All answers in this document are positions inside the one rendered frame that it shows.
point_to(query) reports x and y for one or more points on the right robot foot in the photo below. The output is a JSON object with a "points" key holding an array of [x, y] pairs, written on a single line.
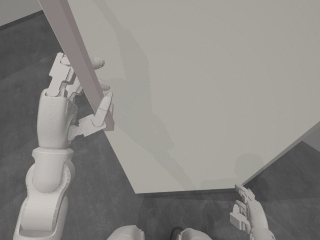
{"points": [[176, 231]]}

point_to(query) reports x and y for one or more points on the robot right hand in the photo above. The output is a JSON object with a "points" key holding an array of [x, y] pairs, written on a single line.
{"points": [[251, 215]]}

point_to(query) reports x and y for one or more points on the fridge door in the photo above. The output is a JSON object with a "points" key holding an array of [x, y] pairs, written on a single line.
{"points": [[205, 92]]}

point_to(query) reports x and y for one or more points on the left robot forearm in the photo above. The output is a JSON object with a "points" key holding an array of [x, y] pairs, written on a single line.
{"points": [[43, 213]]}

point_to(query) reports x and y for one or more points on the robot left thigh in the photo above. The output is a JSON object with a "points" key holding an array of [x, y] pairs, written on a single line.
{"points": [[129, 232]]}

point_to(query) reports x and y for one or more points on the right robot forearm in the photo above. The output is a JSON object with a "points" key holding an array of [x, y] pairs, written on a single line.
{"points": [[260, 233]]}

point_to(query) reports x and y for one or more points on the handle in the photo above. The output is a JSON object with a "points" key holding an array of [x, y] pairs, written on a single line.
{"points": [[62, 21]]}

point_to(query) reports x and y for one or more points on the robot left hand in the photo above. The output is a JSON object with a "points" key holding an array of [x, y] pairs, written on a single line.
{"points": [[57, 107]]}

